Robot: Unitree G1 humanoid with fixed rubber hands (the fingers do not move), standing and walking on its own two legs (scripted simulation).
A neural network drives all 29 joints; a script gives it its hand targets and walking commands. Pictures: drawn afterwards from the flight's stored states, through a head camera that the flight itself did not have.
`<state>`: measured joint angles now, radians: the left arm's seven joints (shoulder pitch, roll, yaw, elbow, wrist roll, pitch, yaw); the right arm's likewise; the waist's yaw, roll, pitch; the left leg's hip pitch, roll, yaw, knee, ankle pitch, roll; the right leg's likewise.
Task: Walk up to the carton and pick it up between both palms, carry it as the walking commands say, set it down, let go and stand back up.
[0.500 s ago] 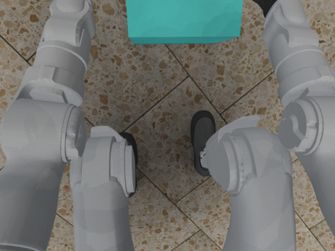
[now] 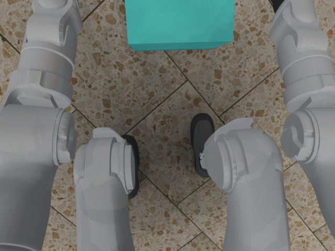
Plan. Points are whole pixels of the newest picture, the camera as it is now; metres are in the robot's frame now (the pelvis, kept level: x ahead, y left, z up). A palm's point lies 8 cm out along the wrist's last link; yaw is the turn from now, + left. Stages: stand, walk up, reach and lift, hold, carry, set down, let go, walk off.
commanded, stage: set down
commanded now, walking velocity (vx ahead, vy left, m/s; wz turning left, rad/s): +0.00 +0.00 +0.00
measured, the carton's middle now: out of the picture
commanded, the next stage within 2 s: let go in 1.26 s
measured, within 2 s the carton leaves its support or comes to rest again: neither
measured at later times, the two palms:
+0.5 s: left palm out of the picture +0.58 +0.15 -0.01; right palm out of the picture +0.53 -0.24 -0.01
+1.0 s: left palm out of the picture +0.58 +0.16 +0.15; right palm out of the picture +0.52 -0.25 +0.15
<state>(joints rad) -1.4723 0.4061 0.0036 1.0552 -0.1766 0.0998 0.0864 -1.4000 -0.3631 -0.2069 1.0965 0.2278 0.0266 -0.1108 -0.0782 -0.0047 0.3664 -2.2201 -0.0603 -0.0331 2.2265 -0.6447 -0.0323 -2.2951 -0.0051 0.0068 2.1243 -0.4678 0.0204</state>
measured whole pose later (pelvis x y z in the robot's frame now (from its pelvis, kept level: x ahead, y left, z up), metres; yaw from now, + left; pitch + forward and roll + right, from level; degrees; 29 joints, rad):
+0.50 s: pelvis +0.01 +0.00 +0.09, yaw +0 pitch +44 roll +0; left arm -1.32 0.40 0.11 0.97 -0.13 0.18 0.04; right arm -1.24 -0.31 -0.26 0.90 0.13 0.15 -0.11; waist -0.08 0.01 0.06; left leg -2.06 -0.04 -0.02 1.89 -0.60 -0.02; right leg -2.14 0.01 0.02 1.81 -0.44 0.01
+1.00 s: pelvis +0.03 +0.00 +0.23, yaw +1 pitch +45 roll +1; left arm -1.19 0.36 0.19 0.92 -0.05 0.20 -0.02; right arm -1.07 -0.25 -0.33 0.79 0.06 0.19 -0.04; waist -0.09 0.01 -0.05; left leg -1.68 -0.03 -0.03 1.34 -0.44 -0.02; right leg -1.74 0.00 0.02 1.28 -0.32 0.01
